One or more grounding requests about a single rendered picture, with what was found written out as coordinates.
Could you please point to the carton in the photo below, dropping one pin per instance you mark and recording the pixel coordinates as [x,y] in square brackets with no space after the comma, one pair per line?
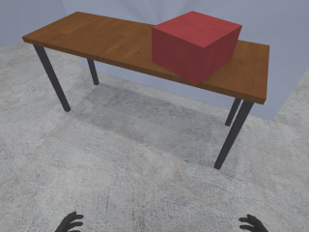
[194,45]

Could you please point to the robot right hand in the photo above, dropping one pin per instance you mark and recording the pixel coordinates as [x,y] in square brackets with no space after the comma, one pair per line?
[257,225]

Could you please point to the table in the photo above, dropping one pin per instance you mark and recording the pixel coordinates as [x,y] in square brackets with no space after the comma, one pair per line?
[128,44]

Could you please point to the robot left hand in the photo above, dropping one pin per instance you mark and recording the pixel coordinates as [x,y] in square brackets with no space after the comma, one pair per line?
[67,223]

